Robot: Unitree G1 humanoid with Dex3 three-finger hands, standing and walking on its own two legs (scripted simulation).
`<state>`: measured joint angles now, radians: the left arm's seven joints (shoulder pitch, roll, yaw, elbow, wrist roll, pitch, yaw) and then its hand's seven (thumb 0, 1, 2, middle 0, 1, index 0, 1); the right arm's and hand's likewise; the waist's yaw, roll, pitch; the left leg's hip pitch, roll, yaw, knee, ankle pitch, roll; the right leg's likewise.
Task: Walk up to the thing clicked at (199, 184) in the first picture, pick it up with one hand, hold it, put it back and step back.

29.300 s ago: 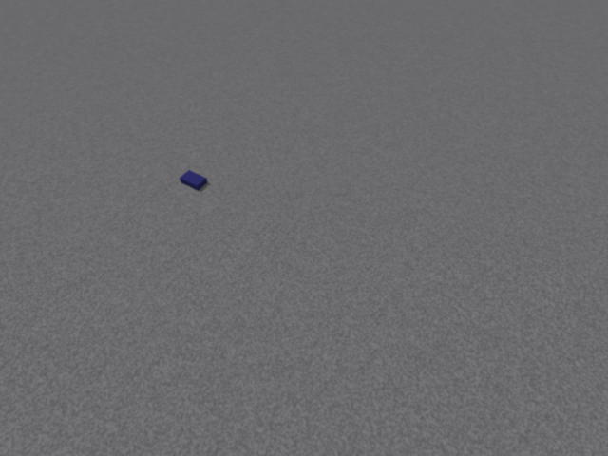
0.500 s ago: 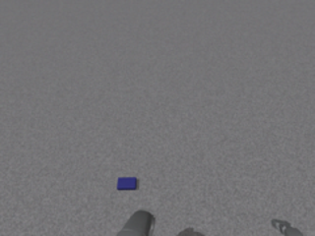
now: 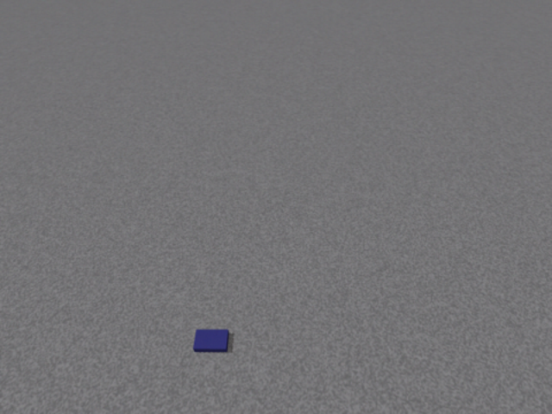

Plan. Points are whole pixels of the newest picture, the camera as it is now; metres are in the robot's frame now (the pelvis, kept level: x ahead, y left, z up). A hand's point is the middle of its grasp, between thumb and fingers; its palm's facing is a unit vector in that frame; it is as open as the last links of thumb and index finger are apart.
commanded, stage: walk up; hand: left
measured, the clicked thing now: (211, 340) +0.51 +0.23 -0.74
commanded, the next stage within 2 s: stand in 0.90 s
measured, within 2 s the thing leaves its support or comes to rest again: neither
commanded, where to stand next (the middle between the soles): +0.12 -0.01 m, yaw -1 degrees
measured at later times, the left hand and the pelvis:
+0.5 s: hand out of the picture +0.11 +0.28 -0.13, palm faces -0.02 -0.93 -0.36, open 7.4 cm; pelvis +0.03 +0.02 +0.02, yaw +0 degrees
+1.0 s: hand out of the picture +0.11 +0.27 -0.13, palm faces -0.03 -0.93 -0.35, open 7.4 cm; pelvis +0.03 +0.01 +0.03, yaw -1 degrees
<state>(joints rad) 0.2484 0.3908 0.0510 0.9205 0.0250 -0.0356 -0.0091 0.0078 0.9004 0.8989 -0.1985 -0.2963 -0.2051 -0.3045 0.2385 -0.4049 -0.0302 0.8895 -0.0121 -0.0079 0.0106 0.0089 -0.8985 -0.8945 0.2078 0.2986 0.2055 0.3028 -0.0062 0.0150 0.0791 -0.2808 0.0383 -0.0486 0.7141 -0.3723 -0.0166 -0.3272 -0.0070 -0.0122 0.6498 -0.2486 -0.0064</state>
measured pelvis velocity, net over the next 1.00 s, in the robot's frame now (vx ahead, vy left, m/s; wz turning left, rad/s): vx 0.03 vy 0.01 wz -0.02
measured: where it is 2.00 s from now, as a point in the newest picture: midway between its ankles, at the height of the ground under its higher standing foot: outside the picture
